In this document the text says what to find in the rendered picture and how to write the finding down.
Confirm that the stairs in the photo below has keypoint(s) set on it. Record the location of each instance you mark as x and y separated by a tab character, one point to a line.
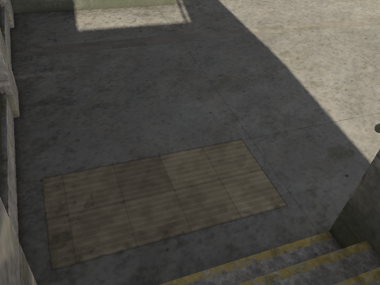
316	260

